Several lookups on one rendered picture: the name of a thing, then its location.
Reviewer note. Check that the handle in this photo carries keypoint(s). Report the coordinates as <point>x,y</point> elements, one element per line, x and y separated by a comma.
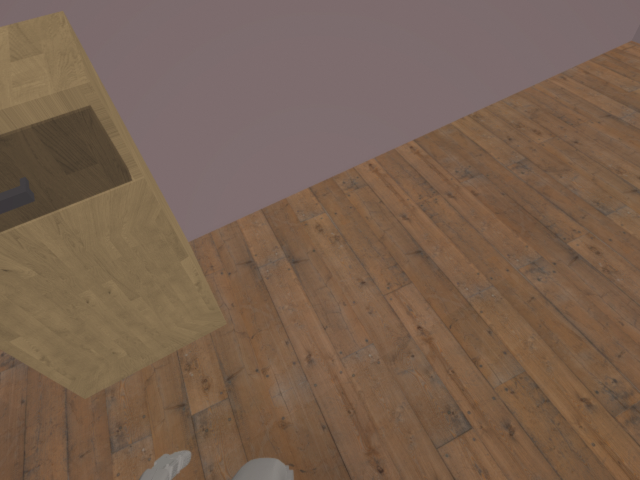
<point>16,197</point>

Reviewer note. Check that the left robot thigh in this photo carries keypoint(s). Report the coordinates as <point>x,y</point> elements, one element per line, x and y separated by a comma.
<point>264,469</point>

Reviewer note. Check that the robot left hand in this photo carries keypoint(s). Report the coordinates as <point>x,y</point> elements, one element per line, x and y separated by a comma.
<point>167,466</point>

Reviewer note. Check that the cabinet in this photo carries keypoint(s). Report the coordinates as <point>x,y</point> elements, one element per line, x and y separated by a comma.
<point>100,289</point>

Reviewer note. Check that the drawer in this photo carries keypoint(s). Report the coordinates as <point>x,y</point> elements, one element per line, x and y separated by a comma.
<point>66,159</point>

